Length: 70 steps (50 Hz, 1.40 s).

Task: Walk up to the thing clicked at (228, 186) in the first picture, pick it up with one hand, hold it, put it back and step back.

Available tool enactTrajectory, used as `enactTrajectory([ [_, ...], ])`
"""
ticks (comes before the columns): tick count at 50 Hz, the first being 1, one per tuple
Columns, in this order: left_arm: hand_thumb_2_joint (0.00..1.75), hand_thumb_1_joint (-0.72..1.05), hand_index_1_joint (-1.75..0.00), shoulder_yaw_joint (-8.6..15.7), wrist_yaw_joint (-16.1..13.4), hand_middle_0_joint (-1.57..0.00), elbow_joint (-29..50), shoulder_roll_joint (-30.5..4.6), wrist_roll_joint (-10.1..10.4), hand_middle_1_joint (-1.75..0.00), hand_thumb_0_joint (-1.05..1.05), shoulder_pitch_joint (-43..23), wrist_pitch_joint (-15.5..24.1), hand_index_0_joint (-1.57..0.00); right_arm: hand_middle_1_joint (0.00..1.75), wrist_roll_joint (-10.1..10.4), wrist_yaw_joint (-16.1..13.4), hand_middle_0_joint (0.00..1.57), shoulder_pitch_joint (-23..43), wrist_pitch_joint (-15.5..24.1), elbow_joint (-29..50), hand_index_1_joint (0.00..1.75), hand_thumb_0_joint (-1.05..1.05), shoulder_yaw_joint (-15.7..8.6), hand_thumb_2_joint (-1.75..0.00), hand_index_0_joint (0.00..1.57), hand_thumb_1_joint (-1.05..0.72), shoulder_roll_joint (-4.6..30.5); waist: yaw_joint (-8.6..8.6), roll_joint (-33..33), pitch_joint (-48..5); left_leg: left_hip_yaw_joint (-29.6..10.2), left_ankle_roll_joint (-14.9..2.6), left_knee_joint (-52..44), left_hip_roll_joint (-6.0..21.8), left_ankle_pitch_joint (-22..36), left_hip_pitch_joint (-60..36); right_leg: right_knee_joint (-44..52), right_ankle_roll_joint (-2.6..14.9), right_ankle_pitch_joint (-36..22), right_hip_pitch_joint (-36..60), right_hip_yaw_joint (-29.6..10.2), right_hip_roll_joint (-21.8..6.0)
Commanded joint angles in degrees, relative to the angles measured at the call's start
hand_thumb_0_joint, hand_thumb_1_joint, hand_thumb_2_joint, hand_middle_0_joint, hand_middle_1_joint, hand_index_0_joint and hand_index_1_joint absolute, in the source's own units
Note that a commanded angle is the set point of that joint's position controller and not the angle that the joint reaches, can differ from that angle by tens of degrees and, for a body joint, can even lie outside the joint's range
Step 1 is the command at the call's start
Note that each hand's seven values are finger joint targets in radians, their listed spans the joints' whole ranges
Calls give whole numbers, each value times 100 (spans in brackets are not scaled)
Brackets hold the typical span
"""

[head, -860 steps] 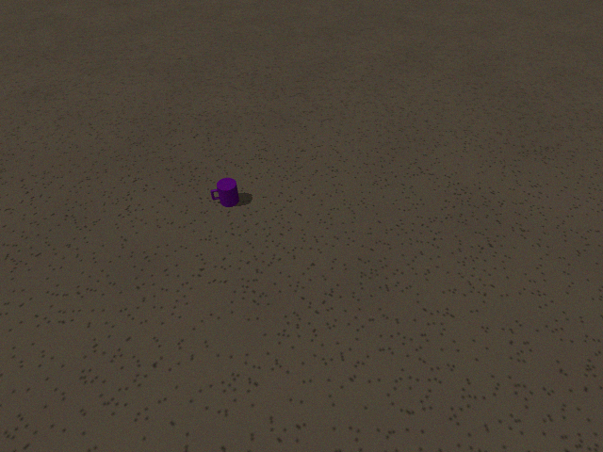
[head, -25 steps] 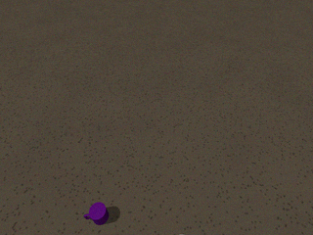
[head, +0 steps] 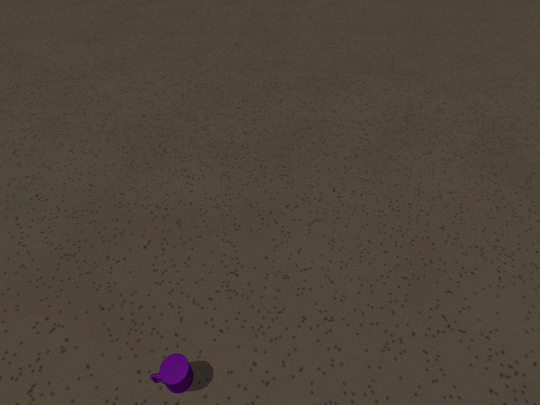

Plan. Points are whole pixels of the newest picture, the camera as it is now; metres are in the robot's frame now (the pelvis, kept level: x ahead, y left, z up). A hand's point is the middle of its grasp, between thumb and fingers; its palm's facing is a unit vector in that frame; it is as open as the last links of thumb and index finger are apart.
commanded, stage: walk up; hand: left
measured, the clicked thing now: (171, 374) +0.37 +0.31 -0.71
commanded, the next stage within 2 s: stand in 0.68 s
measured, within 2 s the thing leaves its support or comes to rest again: neither
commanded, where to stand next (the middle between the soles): +0.02 -0.01 m, yaw -1 degrees
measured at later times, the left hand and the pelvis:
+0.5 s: hand out of the picture +0.12 +0.24 -0.14, palm faces -0.03 -0.94 -0.35, open 7.4 cm; pelvis +0.02 -0.01 +0.01, yaw -1 degrees
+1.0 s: hand out of the picture +0.11 +0.23 -0.14, palm faces -0.05 -0.94 -0.34, open 7.4 cm; pelvis +0.01 -0.02 +0.02, yaw -1 degrees
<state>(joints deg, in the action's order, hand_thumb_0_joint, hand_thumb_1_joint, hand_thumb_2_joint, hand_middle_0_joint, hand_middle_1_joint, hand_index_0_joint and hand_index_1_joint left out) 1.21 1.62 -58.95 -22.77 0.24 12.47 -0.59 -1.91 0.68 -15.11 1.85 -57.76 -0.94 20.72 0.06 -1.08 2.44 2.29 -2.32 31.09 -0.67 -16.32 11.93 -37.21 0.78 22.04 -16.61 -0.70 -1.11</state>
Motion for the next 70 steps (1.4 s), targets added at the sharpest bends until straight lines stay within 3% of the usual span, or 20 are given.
enactTrajectory([
  [1,90,90,-30,209,-131,-20,207,-934,12,-30,0,-123,302,-20,30,106,-64,20,641,180,443,30,0,-301,-90,20,-90,1378,183,641,-53,-1014,-251,-943,1079,1249,40,1226,63,-1291,478,-184,-194],
  [3,90,90,-30,222,-198,-20,166,-1065,-10,-30,0,-216,366,-20,30,201,-80,20,478,156,368,30,0,-270,-90,20,-90,1322,75,455,-534,-626,-102,-450,825,2243,-213,1308,166,-2689,1032,-461,-420],
  [4,90,90,-30,195,-219,-20,164,-1109,-11,-30,0,-239,379,-20,30,221,-95,20,417,139,369,30,0,-268,-90,20,-90,1285,10,434,-718,-558,-59,-416,735,2176,-304,1225,240,-3036,1107,-548,-555],
  [6,90,90,-30,154,-189,-20,183,-1176,-5,-30,0,-540,346,-20,30,206,-120,20,420,102,276,30,0,-291,-90,20,-90,1251,-80,266,-520,-650,-60,-887,697,958,-308,1054,252,-2247,728,-548,-562],
  [8,90,90,-30,92,-174,-20,144,-1028,7,-30,0,-664,289,-20,30,161,-124,20,708,92,203,30,0,-321,-90,20,-90,1388,-35,278,-309,-869,-141,-1165,894,696,-254,1081,132,-1732,583,-312,-364],
  [10,90,90,-30,70,-175,-20,39,-1003,-13,-30,0,-533,293,-20,30,162,-106,20,894,95,203,30,0,-290,-90,20,-90,1332,48,163,-255,-848,-204,-1173,954,851,-310,1245,100,-1773,608,-322,-384],
  [13,90,90,-30,85,-190,-20,-58,-1025,-12,-30,0,-647,324,-20,30,170,-108,20,918,98,95,30,0,-264,-90,20,-90,1238,1,58,-296,-609,-76,-1086,779,1273,-387,1368,133,-2324,780,-487,-513],
  [17,90,90,-30,97,-218,-20,-125,-1023,-30,-30,0,-746,348,-20,30,182,-100,20,993,83,-20,30,0,-253,-90,20,-90,1205,-16,-17,-487,-488,-39,-997,753,1686,-695,1473,152,-2794,902,-530,-616],
  [28,90,90,-30,101,-218,-20,-250,-991,-74,-30,0,-1012,319,-20,30,129,-70,20,1244,25,-248,30,0,-244,-90,20,-90,1179,-11,33,-236,-461,18,-1374,721,881,-690,1892,107,-1904,801,-621,-578],
  [33,90,90,-30,115,-210,-20,-247,-957,-79,-30,0,-1072,320,-20,30,121,-74,20,1190,45,-323,30,0,-226,-90,20,-90,1184,-35,85,-389,-440,29,-1440,751,1002,-713,1893,93,-2166,984,-608,-559],
  [34,90,90,-30,89,-221,-20,-227,-983,-35,-30,0,-1213,316,-20,30,160,-85,20,1438,26,-279,30,0,-192,-90,20,-90,1086,-43,41,-264,-615,128,-1541,851,1632,-647,1864,78,-2673,1026,-600,-610],
  [36,90,90,-30,91,-233,-20,-272,-924,-12,-30,0,-1104,299,-20,30,171,-100,20,1399,22,-316,30,0,-204,-90,20,-90,1163,-22,141,-462,-579,151,-1504,878,1979,-786,1838,65,-2982,1221,-568,-625],
  [39,90,90,-30,87,-236,-20,-326,-924,-25,-30,0,-1012,289,-20,30,180,-108,20,1371,8,-403,30,0,-192,-90,20,-90,1141,-9,73,-569,-574,167,-1540,878,1964,-931,1931,42,-2938,1274,-531,-619],
  [43,90,90,-30,89,-236,-20,-308,-963,-29,-30,0,-1125,266,-20,30,157,-114,20,1324,-11,-461,30,0,-158,-90,20,-90,1106,-52,144,-572,-547,202,-1665,847,1492,-853,2058,45,-2512,1270,-564,-629],
  [45,90,90,-30,67,-237,-20,-342,-922,-52,-30,0,-1097,258,-20,30,155,-106,20,1381,-26,-477,30,0,-154,-90,20,-90,1099,-42,151,-364,-561,182,-1742,831,952,-792,2208,7,-1997,1055,-586,-609],
  [54,90,90,-30,66,-237,-20,-327,-1006,-82,-30,0,-1077,273,-20,30,114,-32,20,1155,-64,-555,30,0,-181,-90,20,-90,1032,-85,-155,6,-576,132,-1664,731,327,-514,2628,-9,-497,572,-747,-627],
  [59,90,90,-30,79,-228,-20,-286,-989,-61,-30,0,-1015,303,-20,30,104,-32,20,1157,-26,-507,30,0,-196,-90,20,-90,1047,-66,61,-307,-637,102,-1673,820,621,-673,2422,23,-1200,782,-676,-622],
  [63,90,90,-30,79,-205,-20,-276,-977,-63,-30,0,-959,266,-20,30,104,-42,20,1124,-25,-532,30,0,-185,-90,20,-90,1060,-18,166,-102,-650,130,-1766,765,225,-388,2423,17,-801,716,-666,-568],
  [70,90,90,-30,54,-193,-20,-289,-913,-76,-30,0,-861,270,-20,30,120,-81,20,1156,14,-495,30,0,-174,-90,20,-90,1127,-10,201,-380,-711,103,-1730,855,800,-579,2160,49,-1670,952,-577,-603],
])
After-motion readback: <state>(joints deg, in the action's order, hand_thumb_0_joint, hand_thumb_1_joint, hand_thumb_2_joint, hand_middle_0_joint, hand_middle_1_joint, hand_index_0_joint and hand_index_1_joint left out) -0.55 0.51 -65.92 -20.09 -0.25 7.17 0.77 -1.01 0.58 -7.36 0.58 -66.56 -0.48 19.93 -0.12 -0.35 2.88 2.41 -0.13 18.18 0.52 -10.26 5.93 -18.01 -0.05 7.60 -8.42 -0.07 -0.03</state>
